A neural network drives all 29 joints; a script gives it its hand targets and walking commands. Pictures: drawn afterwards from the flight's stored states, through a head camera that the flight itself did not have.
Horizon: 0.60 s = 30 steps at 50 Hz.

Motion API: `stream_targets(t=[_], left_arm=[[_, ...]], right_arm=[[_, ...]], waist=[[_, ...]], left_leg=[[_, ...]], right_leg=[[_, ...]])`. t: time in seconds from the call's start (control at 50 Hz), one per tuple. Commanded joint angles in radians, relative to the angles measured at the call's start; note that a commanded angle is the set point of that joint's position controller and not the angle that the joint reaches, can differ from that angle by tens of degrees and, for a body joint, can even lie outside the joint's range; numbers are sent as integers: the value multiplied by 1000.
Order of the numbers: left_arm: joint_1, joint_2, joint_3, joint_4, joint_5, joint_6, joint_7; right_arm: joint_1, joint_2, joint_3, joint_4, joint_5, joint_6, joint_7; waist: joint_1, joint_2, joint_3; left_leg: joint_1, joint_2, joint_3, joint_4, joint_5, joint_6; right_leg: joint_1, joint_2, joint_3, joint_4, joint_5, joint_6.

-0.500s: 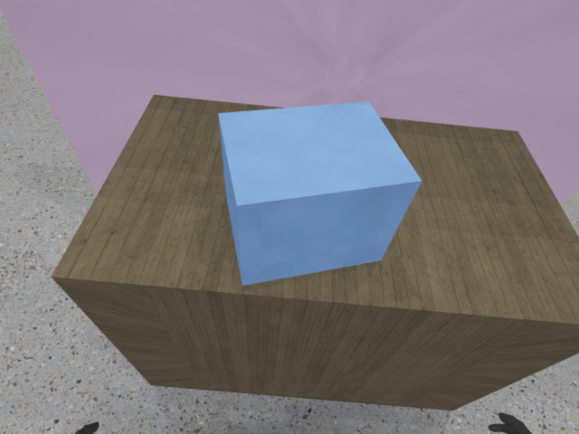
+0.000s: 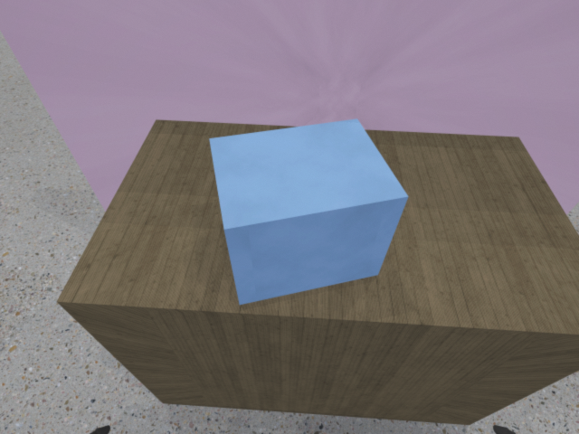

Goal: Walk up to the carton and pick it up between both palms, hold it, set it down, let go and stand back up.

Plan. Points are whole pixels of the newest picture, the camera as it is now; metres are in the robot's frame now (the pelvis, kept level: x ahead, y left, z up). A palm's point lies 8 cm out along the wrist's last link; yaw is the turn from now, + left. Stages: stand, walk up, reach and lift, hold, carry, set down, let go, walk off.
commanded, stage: walk up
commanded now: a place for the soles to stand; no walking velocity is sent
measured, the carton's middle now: (298, 211) +0.46 +0.00 +0.02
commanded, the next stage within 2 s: reach and lift in 0.94 s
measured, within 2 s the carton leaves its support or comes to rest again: neither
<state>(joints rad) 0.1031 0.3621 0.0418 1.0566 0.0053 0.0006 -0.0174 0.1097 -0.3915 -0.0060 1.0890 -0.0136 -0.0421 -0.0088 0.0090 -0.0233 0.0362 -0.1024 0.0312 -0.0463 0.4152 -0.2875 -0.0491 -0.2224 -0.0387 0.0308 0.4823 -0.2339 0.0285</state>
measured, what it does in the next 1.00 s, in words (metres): stands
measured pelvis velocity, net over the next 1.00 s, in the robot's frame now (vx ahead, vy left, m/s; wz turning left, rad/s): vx -0.01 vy -0.01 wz -0.03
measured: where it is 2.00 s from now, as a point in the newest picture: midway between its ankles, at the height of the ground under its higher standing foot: outside the picture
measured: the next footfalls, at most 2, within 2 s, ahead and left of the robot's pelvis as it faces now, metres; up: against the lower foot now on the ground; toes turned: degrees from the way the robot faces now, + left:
none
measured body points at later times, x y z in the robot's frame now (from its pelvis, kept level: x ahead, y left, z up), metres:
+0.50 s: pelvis +0.00 -0.01 +0.00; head +0.01 +0.00 +0.45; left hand +0.11 +0.30 -0.13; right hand +0.08 -0.33 -0.11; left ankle -0.04 +0.16 -0.74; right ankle +0.02 -0.14 -0.74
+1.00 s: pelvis -0.01 -0.01 +0.00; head +0.01 +0.00 +0.45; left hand +0.11 +0.30 -0.13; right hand +0.07 -0.33 -0.11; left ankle -0.04 +0.16 -0.74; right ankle +0.02 -0.14 -0.74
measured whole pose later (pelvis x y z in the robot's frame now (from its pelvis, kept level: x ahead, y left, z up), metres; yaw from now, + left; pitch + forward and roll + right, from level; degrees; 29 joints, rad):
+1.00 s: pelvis -0.01 -0.01 +0.00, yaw -2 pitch -1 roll +0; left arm 0.09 0.36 0.06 0.95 0.01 0.15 0.00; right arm 0.10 -0.38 -0.07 1.10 -0.07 -0.08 0.01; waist -0.01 -0.03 0.07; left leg -0.14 0.06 -0.02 0.45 -0.29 -0.06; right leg -0.25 -0.01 0.05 0.49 -0.21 0.02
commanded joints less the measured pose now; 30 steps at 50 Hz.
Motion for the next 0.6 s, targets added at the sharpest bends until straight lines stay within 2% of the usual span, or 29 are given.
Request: stream_targets(t=[0.0, 0.12, 0.16, 0.18, 0.22, 0.28, 0.3, 0.34, 0.4, 0.44, 0.48, 0.58], left_arm=[[-46, 195, 34, -50, 0, -11, 9], [-47, 202, 32, -38, 2, -8, 9], [-52, 195, 31, -33, 2, -8, 9], [-57, 200, 31, -31, 4, -8, 9], [-70, 211, 36, -36, 3, 0, 9], [-58, 205, 32, -40, 1, 3, 10], [-65, 203, 34, -38, 0, 5, 9], [-64, 203, 33, -33, 1, 7, 9], [-77, 205, 34, -36, 9, 10, 6], [-69, 203, 36, -42, 10, 9, 6], [-72, 201, 37, -36, 14, 10, 6], [-71, 208, 39, -46, 14, 7, 7]], right_arm=[[-32, -204, -34, -43, 1, -18, -11], [-28, -208, -42, -25, -2, -17, -13], [-52, -205, -40, -29, -4, -16, -11], [-52, -203, -40, -31, -2, -16, -10], [-40, -209, -39, -31, 8, -16, -17], [-34, -215, -46, -24, 7, -13, -22], [-32, -209, -47, -24, 7, -12, -23], [-44, -216, -47, -30, 10, -11, -21], [-34, -214, -47, -28, 8, -9, -19], [-36, -208, -49, -27, 3, -6, -19], [-34, -204, -48, -25, 6, -5, -18], [-32, -198, -47, -26, 3, -4, -16]], waist=[[8, -6, -69], [-7, 39, -65], [-1, 54, -48], [-1, 42, -44], [-6, -5, -50], [-9, 19, -77], [-8, 36, -87], [-5, 31, -86], [-14, -25, -89], [-8, 0, -85], [-11, -27, -79], [-9, -17, -83]], left_leg=[[-57, 67, -41, -80, 236, 80], [-49, 75, -34, -93, 216, 78], [-61, 77, -36, -100, 181, 84], [-69, 71, -32, -94, 182, 82], [-42, 75, -22, -81, 288, 73], [-14, 83, -18, -75, 336, 72], [-16, 87, -12, -81, 325, 69], [-23, 80, -10, -86, 272, 71], [-14, 76, -15, -88, 228, 69], [-13, 76, -8, -89, 209, 70], [-8, 73, -6, -94, 190, 67], [-3, 64, 0, -91, 161, 64]], right_leg=[[99, -66, 60, -53, 226, -86], [90, -59, 61, -57, 220, -83], [88, -60, 65, -71, 205, -76], [93, -62, 70, -74, 218, -76], [93, -67, 65, -57, 315, -81], [97, -66, 63, -55, 338, -80], [104, -65, 65, -57, 313, -81], [103, -64, 70, -60, 287, -78], [86, -63, 68, -77, 255, -76], [76, -63, 81, -84, 234, -84], [55, -63, 78, -94, 212, -82], [53, -69, 102, -110, 188, -89]])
